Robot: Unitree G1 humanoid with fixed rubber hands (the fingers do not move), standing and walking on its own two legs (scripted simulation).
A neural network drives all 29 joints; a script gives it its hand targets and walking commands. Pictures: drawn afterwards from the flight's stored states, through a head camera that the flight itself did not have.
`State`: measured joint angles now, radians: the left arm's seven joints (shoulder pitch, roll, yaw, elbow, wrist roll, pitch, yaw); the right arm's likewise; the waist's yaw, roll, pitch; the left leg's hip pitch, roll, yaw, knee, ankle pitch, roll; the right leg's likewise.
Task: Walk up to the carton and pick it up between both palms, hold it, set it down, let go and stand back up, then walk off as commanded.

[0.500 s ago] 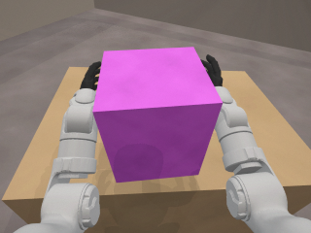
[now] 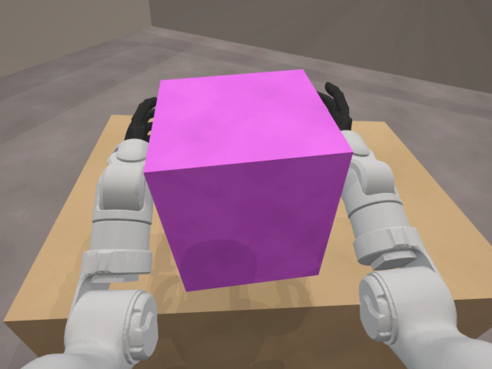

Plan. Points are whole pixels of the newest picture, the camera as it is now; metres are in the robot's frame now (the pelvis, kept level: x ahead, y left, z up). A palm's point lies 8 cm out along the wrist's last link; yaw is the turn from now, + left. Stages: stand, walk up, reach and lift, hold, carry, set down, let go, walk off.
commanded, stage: hold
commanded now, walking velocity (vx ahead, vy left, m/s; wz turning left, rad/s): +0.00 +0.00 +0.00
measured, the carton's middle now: (243, 182) +0.34 +0.00 +0.18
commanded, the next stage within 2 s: none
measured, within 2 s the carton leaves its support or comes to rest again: neither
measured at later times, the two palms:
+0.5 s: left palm (137, 145) +0.37 +0.16 +0.22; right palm (338, 129) +0.38 -0.14 +0.25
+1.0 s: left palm (137, 144) +0.37 +0.15 +0.23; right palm (339, 128) +0.38 -0.14 +0.26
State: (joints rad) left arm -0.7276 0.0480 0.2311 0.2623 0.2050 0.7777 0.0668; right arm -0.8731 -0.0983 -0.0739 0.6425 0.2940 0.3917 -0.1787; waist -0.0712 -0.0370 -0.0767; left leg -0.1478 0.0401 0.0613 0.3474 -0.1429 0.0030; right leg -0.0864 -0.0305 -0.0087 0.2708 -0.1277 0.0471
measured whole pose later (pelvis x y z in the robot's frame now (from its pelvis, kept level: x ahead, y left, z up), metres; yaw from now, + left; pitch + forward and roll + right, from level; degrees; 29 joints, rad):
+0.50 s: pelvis +0.00 +0.00 +0.00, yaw +0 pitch -4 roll -1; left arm -0.73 0.05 0.23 0.24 0.21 0.82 0.06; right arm -0.90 -0.10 -0.07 0.63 0.29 0.46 -0.19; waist -0.08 -0.04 -0.09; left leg -0.15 0.04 0.06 0.35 -0.14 0.00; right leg -0.09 -0.03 -0.01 0.27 -0.13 0.05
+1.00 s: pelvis +0.00 +0.00 +0.00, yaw +0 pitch -4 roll -1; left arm -0.73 0.05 0.23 0.24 0.21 0.82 0.06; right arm -0.90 -0.11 -0.07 0.63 0.30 0.47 -0.19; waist -0.08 -0.04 -0.10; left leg -0.15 0.04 0.06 0.35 -0.14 0.00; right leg -0.09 -0.03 -0.01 0.27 -0.13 0.05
